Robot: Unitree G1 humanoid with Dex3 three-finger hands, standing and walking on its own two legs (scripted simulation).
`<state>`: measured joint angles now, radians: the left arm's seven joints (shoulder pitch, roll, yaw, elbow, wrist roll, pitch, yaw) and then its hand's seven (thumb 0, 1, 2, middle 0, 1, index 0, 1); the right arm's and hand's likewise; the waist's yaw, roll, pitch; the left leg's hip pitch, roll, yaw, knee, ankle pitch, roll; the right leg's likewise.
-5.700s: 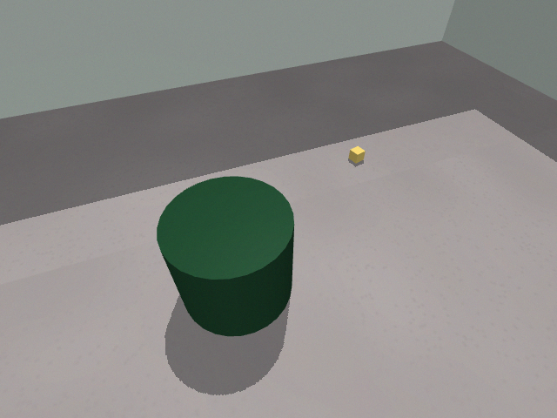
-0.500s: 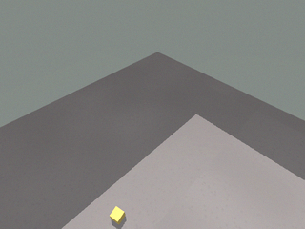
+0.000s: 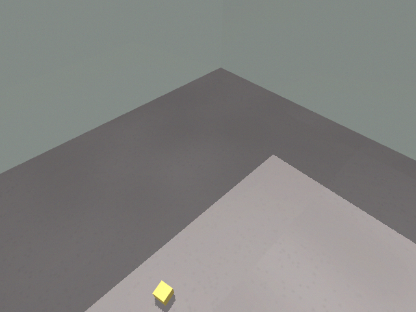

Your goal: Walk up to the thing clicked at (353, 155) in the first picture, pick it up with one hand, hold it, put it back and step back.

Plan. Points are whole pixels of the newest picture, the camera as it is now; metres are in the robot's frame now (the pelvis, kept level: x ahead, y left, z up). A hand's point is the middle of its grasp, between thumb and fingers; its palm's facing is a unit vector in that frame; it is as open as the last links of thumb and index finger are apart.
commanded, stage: walk up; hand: left
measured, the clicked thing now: (163, 293) +0.38 +0.22 -0.75
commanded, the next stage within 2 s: stand in 0.22 s
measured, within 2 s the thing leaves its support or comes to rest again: neither
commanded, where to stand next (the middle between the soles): +0.02 +0.00 m, yaw +0 degrees
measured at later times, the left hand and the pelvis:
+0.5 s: hand out of the picture +0.09 +0.25 -0.15, palm faces -0.03 -0.94 -0.34, open 7.4 cm; pelvis +0.00 +0.00 +0.00, yaw -1 degrees
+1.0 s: hand out of the picture +0.06 +0.24 -0.15, palm faces -0.03 -0.94 -0.34, open 7.4 cm; pelvis -0.01 -0.01 +0.00, yaw -1 degrees
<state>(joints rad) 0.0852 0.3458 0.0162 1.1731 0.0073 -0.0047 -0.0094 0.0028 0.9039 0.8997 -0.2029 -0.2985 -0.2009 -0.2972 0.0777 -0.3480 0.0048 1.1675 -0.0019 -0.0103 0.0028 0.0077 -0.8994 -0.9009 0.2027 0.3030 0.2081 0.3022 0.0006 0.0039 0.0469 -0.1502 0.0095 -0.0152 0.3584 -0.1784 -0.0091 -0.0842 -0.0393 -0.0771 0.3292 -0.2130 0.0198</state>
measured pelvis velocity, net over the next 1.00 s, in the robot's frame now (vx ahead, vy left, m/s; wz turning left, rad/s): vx -0.01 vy -0.01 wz -0.01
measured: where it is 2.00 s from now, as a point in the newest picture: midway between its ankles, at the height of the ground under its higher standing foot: outside the picture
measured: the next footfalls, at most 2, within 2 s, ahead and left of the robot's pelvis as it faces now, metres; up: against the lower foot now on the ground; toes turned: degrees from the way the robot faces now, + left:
none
